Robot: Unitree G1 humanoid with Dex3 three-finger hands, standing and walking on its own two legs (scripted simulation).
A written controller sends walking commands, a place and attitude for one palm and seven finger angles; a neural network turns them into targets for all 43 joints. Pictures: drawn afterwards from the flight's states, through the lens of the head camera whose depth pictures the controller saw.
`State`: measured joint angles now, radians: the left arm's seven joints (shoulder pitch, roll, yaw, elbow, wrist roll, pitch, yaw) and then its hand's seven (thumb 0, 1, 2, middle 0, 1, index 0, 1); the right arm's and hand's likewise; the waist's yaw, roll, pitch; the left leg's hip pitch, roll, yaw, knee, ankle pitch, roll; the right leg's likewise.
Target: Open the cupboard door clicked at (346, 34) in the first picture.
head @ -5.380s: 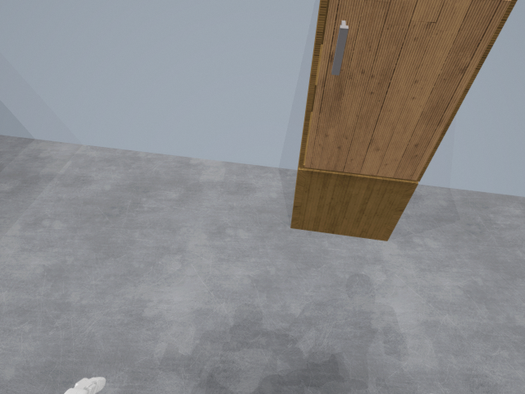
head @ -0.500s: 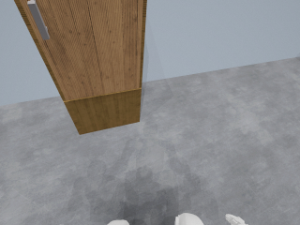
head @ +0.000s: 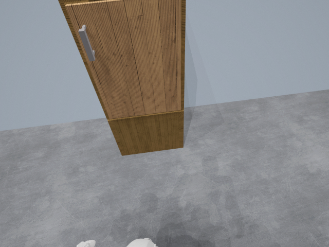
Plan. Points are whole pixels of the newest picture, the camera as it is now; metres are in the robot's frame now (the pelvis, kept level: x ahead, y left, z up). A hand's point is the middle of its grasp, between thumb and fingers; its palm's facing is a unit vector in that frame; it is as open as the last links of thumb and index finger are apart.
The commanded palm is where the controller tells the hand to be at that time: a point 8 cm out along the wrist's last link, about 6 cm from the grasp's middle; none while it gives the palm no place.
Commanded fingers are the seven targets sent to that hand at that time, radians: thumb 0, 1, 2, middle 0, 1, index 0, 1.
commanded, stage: take the last steps up to it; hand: left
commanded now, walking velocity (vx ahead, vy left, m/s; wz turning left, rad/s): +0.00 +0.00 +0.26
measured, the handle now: (88, 43) +0.81 +0.32 +0.12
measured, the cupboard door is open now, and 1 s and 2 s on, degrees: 0 0 0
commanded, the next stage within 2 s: come to a stop and stand still in 1.02 s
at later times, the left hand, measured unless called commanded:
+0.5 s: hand out of the picture -0.06 +0.25 -0.18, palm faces +0.15 -0.98 -0.15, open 7.4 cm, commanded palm none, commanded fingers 0.00 0.90 0.90 -0.20 -0.30 -0.20 -0.30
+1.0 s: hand (106, 200) +0.30 +0.21 -0.17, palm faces +0.06 -0.98 -0.19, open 7.3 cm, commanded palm none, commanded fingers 0.00 0.90 0.90 -0.20 -0.30 -0.20 -0.30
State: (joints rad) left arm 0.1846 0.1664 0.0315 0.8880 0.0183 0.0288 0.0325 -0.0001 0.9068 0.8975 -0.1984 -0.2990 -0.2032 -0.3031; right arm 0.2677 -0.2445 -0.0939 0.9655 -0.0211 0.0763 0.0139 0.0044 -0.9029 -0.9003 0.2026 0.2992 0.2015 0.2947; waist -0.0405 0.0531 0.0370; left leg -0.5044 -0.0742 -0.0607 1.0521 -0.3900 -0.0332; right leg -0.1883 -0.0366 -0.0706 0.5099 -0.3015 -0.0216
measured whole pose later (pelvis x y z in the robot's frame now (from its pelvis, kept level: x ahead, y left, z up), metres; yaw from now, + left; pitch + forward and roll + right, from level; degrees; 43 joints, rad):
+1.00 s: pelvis +0.20 +0.04 -0.01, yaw +3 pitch -3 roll +0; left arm 0.12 0.16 0.05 1.02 0.01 -0.06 0.01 0.00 0.91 0.90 -0.19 -0.30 -0.20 -0.30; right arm 0.44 -0.12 -0.04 1.17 0.00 -0.02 -0.02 0.01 -0.90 -0.90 0.20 0.30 0.20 0.29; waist -0.04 0.01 0.09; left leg -0.29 0.07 0.04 1.24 -0.45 0.02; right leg -0.32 -0.02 -0.16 0.60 -0.24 -0.06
